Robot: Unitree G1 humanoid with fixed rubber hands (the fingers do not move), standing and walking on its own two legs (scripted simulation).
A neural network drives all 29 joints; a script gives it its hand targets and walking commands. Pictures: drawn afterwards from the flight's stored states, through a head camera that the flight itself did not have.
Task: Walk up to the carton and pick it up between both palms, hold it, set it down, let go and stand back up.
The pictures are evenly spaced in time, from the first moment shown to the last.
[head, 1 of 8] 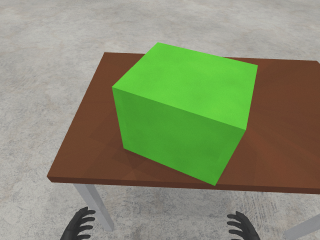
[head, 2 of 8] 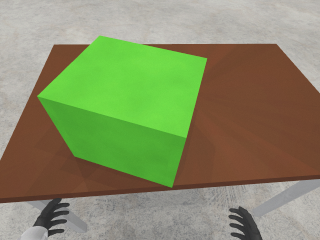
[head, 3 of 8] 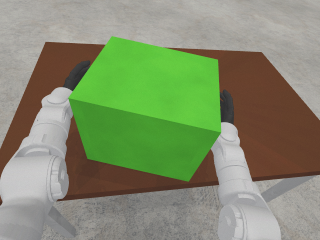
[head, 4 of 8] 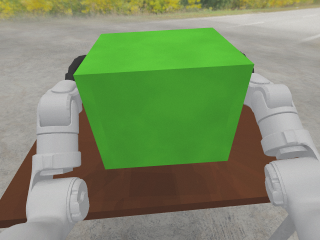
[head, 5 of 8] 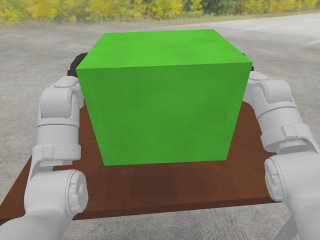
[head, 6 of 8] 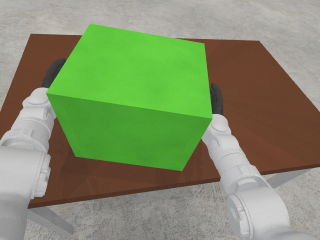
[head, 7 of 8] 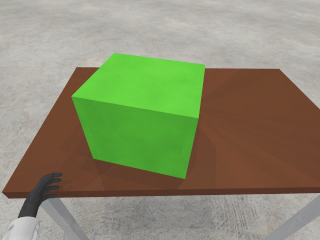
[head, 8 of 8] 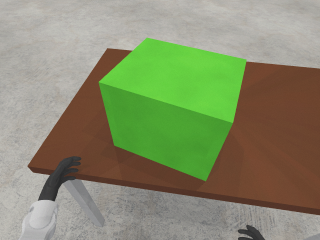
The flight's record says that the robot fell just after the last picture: no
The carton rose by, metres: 0.21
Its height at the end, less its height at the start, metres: +0.00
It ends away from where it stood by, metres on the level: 0.03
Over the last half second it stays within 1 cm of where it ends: yes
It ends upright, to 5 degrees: yes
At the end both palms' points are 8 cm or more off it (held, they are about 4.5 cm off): yes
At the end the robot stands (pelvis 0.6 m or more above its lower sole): yes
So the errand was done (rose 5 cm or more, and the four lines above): yes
